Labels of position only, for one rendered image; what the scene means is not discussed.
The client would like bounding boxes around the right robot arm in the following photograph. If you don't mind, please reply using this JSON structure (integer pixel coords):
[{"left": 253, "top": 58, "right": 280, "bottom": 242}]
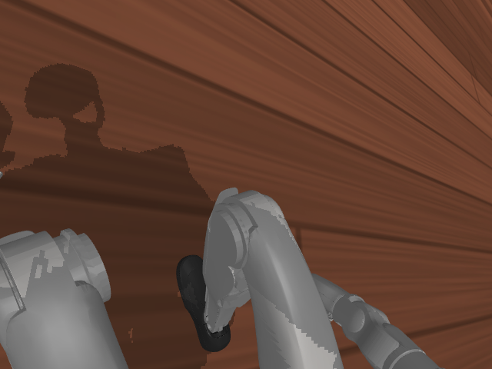
[{"left": 332, "top": 294, "right": 445, "bottom": 369}]

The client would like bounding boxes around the right robot hand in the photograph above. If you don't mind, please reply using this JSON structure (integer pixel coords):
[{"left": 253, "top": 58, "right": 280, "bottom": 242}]
[{"left": 312, "top": 274, "right": 349, "bottom": 321}]

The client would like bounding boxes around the right robot foot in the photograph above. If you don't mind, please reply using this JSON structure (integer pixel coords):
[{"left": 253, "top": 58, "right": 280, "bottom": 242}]
[{"left": 176, "top": 255, "right": 231, "bottom": 352}]

